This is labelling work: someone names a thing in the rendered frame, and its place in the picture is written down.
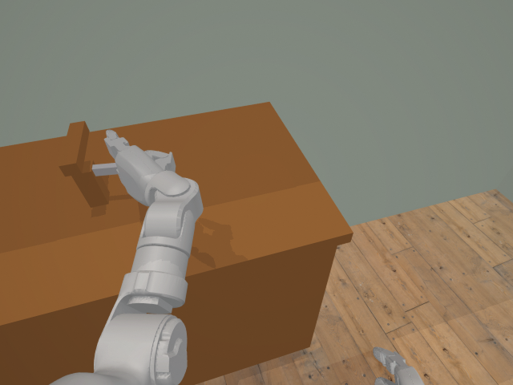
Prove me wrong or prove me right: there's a right robot hand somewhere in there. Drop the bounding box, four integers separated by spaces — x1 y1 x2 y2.
373 346 425 385

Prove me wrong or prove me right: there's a counter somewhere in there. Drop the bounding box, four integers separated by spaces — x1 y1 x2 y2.
0 102 353 385

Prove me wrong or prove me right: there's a tap lever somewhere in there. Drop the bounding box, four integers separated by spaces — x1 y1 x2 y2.
92 163 118 176

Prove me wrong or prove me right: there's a robot left forearm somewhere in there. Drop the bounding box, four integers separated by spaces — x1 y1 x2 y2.
94 171 204 371

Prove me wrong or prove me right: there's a left robot hand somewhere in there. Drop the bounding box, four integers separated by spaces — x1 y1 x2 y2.
104 130 176 206

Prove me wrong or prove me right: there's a robot left upper arm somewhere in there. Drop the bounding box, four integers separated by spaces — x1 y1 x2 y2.
49 314 188 385

